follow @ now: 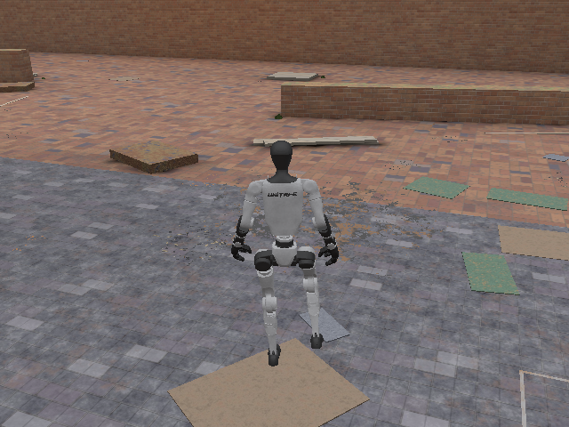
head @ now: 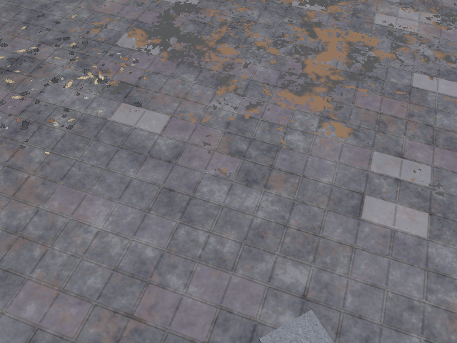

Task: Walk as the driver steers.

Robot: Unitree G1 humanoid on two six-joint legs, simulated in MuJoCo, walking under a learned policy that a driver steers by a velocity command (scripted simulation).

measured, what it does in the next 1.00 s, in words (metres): walks ahead, turning right: right foot, then left foot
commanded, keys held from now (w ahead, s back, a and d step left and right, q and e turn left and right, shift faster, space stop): w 0.04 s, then w+e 0.54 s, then e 0.42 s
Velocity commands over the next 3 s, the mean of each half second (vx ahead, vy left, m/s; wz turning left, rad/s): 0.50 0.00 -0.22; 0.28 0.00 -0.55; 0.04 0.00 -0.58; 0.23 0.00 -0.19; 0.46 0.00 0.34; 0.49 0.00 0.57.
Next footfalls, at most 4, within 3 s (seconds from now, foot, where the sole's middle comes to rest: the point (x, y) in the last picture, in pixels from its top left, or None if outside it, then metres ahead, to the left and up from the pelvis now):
0.34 right None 0.37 -0.15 -0.78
0.80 left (231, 286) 0.65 -0.02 -0.78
1.24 right None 0.46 -0.21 -0.78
1.72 left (237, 300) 0.60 -0.04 -0.78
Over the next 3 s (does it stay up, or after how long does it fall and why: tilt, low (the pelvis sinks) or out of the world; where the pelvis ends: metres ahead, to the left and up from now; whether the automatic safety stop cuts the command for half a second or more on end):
stays up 0.94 -0.48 0.00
